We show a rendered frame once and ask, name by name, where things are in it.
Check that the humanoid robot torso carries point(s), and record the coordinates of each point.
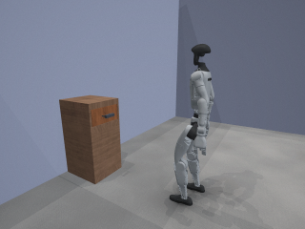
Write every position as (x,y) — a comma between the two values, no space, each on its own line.
(194,96)

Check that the left robot shin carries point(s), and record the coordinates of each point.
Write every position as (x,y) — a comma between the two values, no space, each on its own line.
(181,175)

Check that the robot right forearm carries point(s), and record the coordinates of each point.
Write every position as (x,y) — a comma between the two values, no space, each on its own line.
(209,109)

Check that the robot left hand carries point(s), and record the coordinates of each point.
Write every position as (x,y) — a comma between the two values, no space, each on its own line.
(201,143)

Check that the right robot upper arm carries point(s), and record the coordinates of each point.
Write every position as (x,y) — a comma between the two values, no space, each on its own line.
(211,93)

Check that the cabinet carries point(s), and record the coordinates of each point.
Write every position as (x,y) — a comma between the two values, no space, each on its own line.
(92,153)

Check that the left robot upper arm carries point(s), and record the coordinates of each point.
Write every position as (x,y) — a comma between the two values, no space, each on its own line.
(198,80)

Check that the robot left forearm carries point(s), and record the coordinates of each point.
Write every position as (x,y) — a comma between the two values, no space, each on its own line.
(202,116)

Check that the robot right hand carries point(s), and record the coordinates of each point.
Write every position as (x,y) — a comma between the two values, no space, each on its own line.
(207,128)

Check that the handle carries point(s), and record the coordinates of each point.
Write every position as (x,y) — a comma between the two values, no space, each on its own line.
(108,115)

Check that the drawer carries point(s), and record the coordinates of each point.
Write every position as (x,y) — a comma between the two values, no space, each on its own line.
(98,119)

